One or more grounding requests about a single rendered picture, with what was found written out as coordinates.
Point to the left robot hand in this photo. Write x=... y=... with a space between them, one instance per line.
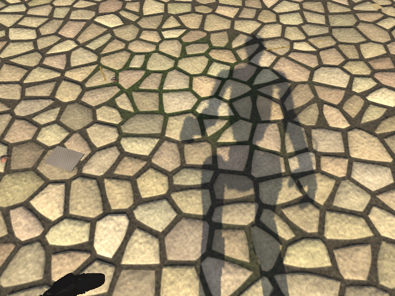
x=73 y=285

